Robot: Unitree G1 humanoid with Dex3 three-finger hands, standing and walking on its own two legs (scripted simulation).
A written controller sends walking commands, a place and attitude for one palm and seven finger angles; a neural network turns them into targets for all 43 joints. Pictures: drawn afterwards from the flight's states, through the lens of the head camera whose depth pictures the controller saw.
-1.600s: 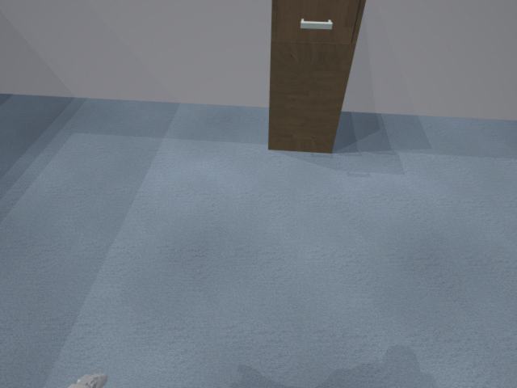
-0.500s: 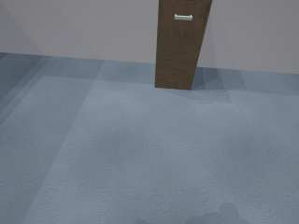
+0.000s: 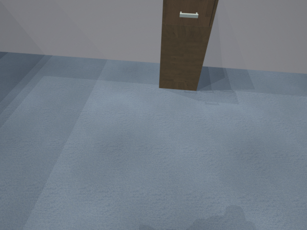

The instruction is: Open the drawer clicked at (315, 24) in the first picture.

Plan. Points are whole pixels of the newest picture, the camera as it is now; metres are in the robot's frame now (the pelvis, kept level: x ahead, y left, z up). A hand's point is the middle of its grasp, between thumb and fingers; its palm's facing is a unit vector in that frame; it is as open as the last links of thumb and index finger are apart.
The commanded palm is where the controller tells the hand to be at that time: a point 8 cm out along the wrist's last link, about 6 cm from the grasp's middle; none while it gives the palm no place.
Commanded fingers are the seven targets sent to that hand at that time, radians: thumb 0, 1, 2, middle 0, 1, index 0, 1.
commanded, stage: walk to a spot facing it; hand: left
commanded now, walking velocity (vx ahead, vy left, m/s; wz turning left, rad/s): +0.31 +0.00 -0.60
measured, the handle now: (188, 14) +1.51 -0.17 -0.04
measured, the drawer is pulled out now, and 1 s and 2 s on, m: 0.00 0.00 0.00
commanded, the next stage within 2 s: turn to face it in 1.88 s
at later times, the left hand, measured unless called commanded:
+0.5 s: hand out of the picture +0.07 +0.14 -0.17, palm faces -0.14 -0.98 -0.16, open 7.3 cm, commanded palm none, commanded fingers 0.00 0.90 0.90 -0.20 -0.30 -0.20 -0.30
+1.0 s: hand (133, 135) +0.50 +0.12 -0.16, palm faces -0.44 -0.88 -0.20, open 7.3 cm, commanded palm none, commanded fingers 0.00 0.90 0.90 -0.20 -0.30 -0.20 -0.30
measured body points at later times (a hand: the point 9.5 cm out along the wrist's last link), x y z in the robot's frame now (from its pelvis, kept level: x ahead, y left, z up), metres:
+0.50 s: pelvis +0.11 -0.03 +0.00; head +0.13 -0.04 +0.45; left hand +0.08 +0.19 -0.15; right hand +0.13 -0.28 -0.15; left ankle +0.20 +0.10 -0.68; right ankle +0.02 -0.11 -0.75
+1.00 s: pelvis +0.32 -0.02 +0.00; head +0.34 -0.01 +0.45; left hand +0.52 +0.17 -0.15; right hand +0.18 -0.23 -0.14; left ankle +0.32 +0.08 -0.75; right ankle +0.33 -0.18 -0.68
